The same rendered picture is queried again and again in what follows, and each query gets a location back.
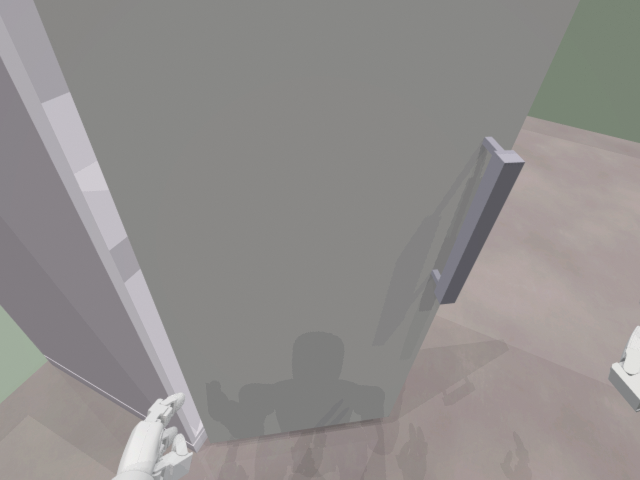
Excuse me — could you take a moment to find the handle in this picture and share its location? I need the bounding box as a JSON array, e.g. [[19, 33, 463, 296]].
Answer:
[[431, 137, 525, 305]]

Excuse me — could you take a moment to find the fridge door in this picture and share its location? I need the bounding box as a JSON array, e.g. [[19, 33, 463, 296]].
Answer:
[[33, 0, 580, 443]]

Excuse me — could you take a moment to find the robot left hand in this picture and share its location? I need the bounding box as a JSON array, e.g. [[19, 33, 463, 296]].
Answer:
[[116, 392, 193, 480]]

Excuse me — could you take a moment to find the robot right hand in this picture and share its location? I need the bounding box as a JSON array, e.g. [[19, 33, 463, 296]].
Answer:
[[608, 326, 640, 412]]

